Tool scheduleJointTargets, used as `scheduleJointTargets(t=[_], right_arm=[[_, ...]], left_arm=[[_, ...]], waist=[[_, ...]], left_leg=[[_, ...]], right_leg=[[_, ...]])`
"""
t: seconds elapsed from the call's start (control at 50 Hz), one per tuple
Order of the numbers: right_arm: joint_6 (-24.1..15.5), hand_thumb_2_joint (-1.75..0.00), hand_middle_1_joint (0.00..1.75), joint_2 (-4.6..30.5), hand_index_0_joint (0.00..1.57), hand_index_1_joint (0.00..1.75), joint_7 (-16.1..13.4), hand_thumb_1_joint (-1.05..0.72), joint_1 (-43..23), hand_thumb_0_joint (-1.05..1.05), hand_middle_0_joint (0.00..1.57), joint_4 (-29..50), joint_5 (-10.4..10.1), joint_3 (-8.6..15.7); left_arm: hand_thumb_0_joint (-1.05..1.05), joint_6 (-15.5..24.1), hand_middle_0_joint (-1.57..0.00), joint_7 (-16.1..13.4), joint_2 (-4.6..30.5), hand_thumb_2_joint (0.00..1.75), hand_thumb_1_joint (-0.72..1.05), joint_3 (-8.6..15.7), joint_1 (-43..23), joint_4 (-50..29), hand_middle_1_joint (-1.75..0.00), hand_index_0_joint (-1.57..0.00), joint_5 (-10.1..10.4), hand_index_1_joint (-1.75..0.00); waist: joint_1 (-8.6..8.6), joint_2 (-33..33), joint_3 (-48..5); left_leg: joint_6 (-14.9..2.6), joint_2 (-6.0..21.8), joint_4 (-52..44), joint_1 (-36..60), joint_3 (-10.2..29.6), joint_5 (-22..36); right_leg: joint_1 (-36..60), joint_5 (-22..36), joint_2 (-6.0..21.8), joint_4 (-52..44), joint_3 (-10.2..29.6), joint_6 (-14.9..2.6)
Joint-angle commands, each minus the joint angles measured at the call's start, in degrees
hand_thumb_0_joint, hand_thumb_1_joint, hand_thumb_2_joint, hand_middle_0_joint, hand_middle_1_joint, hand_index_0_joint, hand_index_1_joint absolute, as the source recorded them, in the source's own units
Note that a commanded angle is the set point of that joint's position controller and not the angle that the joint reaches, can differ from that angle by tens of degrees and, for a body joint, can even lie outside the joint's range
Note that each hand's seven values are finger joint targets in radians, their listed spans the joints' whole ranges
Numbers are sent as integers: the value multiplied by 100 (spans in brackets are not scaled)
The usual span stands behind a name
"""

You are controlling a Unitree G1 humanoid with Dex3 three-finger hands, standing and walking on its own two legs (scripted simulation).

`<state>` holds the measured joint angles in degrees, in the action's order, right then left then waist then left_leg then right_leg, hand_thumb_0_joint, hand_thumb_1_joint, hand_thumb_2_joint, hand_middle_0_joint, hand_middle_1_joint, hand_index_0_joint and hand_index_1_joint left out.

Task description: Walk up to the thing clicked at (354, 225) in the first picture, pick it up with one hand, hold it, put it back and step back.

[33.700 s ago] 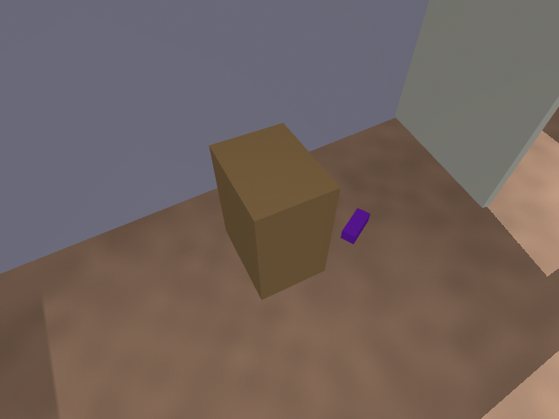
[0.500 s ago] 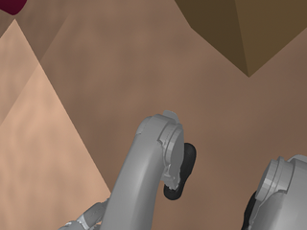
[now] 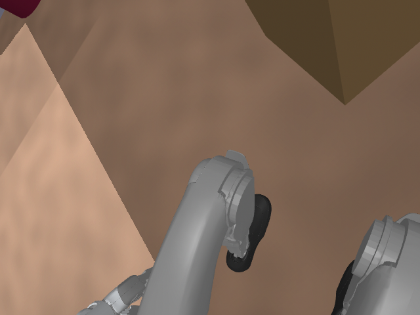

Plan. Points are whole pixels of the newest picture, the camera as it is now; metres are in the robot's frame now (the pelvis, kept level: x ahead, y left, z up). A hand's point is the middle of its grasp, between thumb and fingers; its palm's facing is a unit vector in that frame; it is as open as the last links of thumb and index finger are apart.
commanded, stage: close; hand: right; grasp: from above
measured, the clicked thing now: out of the picture +0.46 -0.30 -0.28
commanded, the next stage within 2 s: settle in 0.16 s
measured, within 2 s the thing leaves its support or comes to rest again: leaves its support in 0.58 s
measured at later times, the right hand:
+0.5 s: hand out of the picture +0.45 -0.30 -0.25, palm faces -0.46 +0.15 -0.88, open 9.3 cm
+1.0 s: hand out of the picture +0.44 -0.31 -0.15, palm faces -0.47 +0.08 -0.88, open 9.2 cm
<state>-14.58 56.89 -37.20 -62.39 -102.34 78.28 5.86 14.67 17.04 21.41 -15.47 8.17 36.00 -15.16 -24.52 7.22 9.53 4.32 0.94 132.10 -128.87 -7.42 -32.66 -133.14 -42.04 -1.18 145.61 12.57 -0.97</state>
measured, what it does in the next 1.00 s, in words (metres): stands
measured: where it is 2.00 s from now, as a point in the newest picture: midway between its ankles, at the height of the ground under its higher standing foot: (290, 279)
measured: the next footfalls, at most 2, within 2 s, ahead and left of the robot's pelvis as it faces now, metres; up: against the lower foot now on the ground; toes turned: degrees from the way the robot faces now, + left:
none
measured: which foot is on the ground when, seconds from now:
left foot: down 0.00-1.00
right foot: down 0.00-1.00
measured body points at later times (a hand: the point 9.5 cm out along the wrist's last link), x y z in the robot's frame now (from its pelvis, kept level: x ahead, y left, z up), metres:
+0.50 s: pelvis +0.00 +0.00 +0.00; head +0.28 -0.13 +0.33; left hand +0.04 +0.26 -0.04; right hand +0.47 -0.30 -0.20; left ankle +0.14 +0.13 -0.28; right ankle +0.06 -0.11 -0.28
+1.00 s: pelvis +0.01 +0.01 +0.03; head +0.24 -0.09 +0.40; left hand +0.09 +0.28 -0.06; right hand +0.46 -0.31 -0.10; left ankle +0.14 +0.13 -0.28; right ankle +0.06 -0.11 -0.28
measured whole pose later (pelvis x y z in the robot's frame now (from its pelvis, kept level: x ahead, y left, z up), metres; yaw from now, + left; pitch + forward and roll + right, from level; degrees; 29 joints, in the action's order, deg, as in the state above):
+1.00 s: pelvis +0.01 +0.01 +0.03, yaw -5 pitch +35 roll +10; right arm -11.9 42.0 -21.0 -55.3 -82.0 72.8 2.1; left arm 6.6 14.4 18.6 -4.7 9.2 39.4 -8.4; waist -16.2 -0.5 -2.6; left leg 2.6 2.8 129.3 -129.9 -3.5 -34.4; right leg -131.9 -41.2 -1.9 138.0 7.7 -0.2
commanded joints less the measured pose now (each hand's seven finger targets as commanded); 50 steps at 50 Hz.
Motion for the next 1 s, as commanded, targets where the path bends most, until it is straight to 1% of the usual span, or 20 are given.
scheduleJointTargets(t=[0.0,0.16,0.18,0.24,0.26,0.36,0.46,0.5,0.56,0.58,0.6,0.64,0.68,0.7,0.72,0.74,0.76,0.78,0.88,0.98], right_arm=[[35,-63,65,1188,89,62,-145,-55,-1429,0,86,599,-121,79],[68,-65,58,1016,99,58,-63,-65,-1176,0,99,448,-181,-51],[50,-67,58,1035,100,58,-49,-67,-1281,0,101,492,-160,-37],[59,-62,55,1101,104,55,-68,-72,-1221,0,104,498,-164,-15],[78,-64,59,1044,109,58,-38,-71,-1158,0,108,325,-163,-15],[130,-68,56,1249,119,57,-1,-84,-1330,0,119,921,-222,230],[159,-67,51,1148,120,52,135,-84,-1390,0,121,1323,-225,308],[152,-67,51,1267,122,52,200,-85,-1336,0,123,1819,-184,448],[142,-68,50,984,123,52,370,-87,-1149,0,124,1967,-270,482],[116,-69,51,992,123,53,383,-88,-1191,0,124,2432,-299,553],[125,-69,52,837,123,53,432,-88,-1017,0,124,2560,-352,473],[159,-68,52,382,123,53,559,-89,-1132,0,123,2822,-413,223],[222,-68,50,343,123,51,681,-89,-1101,0,124,2751,-423,173],[250,-68,50,583,123,52,698,-88,-1066,0,124,2806,-436,448],[257,-70,49,95,123,51,789,-89,-1172,0,125,3082,-483,92],[278,-70,48,-141,122,51,869,-87,-1181,0,125,2938,-544,-33],[289,-69,48,-160,122,50,926,-87,-1149,0,124,2989,-532,-120],[322,-68,45,-24,121,48,969,-85,-1006,0,124,2772,-565,29],[303,-65,41,-333,120,45,1344,-82,-1359,0,123,3136,-651,-323],[237,-65,39,-193,120,43,1490,-82,-1284,0,124,2839,-638,-237]], left_arm=[[0,4,-20,-30,1929,90,90,566,1090,54,-30,-20,32,-30],[0,-16,-20,-82,1878,90,90,572,1052,24,-30,-20,76,-30],[0,-12,-20,-72,1859,90,90,517,1123,-22,-30,-20,89,-30],[0,-59,-20,-123,1932,90,90,648,1086,29,-30,-20,92,-30],[0,-44,-20,-109,1833,90,91,536,1111,-27,-30,-20,73,-30],[0,-92,-20,-123,1914,90,91,686,1180,7,-30,-20,117,-30],[0,-126,-20,-92,1879,90,91,813,1227,62,-30,-20,123,-30],[0,-153,-20,-85,1883,90,91,915,1311,85,-30,-20,145,-30],[0,-200,-20,-40,1771,90,91,1028,1296,128,-30,-20,213,-30],[0,-247,-20,-41,1764,90,91,1114,1381,186,-30,-20,239,-30],[0,-280,-20,-49,1751,90,91,1233,1301,201,-30,-20,307,-30],[0,-317,-20,-7,1690,90,90,1344,1310,204,-30,-20,371,-30],[0,-379,-20,12,1638,90,90,1402,1319,256,-30,-20,438,-30],[0,-433,-20,-12,1634,90,90,1457,1518,408,-30,-20,451,-30],[0,-486,-20,-26,1580,90,90,1487,1407,289,-30,-20,517,-30],[0,-519,-20,-35,1529,90,90,1506,1375,349,-30,-20,551,-30],[0,-559,-20,-54,1482,90,90,1509,1371,337,-30,-20,578,-30],[0,-586,-20,-80,1527,90,90,1558,1436,394,-30,-20,585,-30],[0,-763,-20,-225,1278,90,90,1570,1506,458,-30,-20,677,-30],[0,-922,-20,-431,1192,90,90,1589,1433,372,-30,-20,720,-30]], waist=[[-293,-3088,-3497],[-255,-2780,-3455],[-341,-2705,-3367],[-190,-2975,-3510],[-287,-2711,-3320],[-48,-3359,-3921],[-70,-3425,-3973],[84,-3713,-4314],[112,-3597,-4282],[216,-3859,-4612],[333,-3961,-4761],[332,-4015,-4830],[401,-3763,-4711],[426,-3679,-4836],[496,-3667,-5019],[452,-3490,-4927],[516,-3464,-4965],[493,-3194,-4788],[572,-2938,-4895],[651,-2395,-4966]], left_leg=[[-490,-249,-801,2044,-714,1023],[-500,-272,-901,2171,-661,962],[-478,-256,-903,2122,-681,994],[-528,-284,-880,2153,-649,923],[-490,-262,-884,2118,-670,873],[-552,-221,-790,2028,-682,1053],[-577,-237,-819,2070,-635,1210],[-607,-233,-806,2072,-617,1272],[-632,-207,-796,1890,-611,1170],[-628,-192,-801,1900,-620,1257],[-671,-199,-783,1854,-582,1176],[-658,-183,-787,1676,-572,1225],[-679,-184,-837,1545,-501,1062],[-654,-154,-888,1650,-480,1170],[-699,-177,-966,1698,-428,1056],[-704,-146,-968,1583,-430,983],[-684,-158,-1026,1623,-400,941],[-678,-131,-1041,1568,-391,885],[-677,-129,-1255,1829,-223,852],[-681,-118,-1427,2173,-130,782]], right_leg=[[2735,1275,149,-1782,-420,113],[2491,1136,135,-1725,-476,72],[2440,1164,127,-1675,-481,50],[2571,1132,148,-1831,-461,98],[2437,1021,137,-1738,-479,61],[2975,1370,148,-1925,-394,162],[2940,1564,112,-1740,-562,137],[3247,1752,107,-1832,-579,181],[3135,1667,80,-1774,-611,179],[3420,1857,76,-1918,-570,211],[3470,1765,76,-1939,-605,218],[3546,1872,69,-2021,-612,225],[3308,1614,54,-2054,-680,167],[3300,1719,41,-2054,-682,149],[3260,1602,10,-2114,-751,123],[3198,1451,8,-2193,-705,114],[3178,1401,-4,-2272,-740,90],[2994,1296,-27,-2257,-724,70],[3038,1331,-97,-2380,-894,24],[2711,1333,-156,-2361,-1039,-25]])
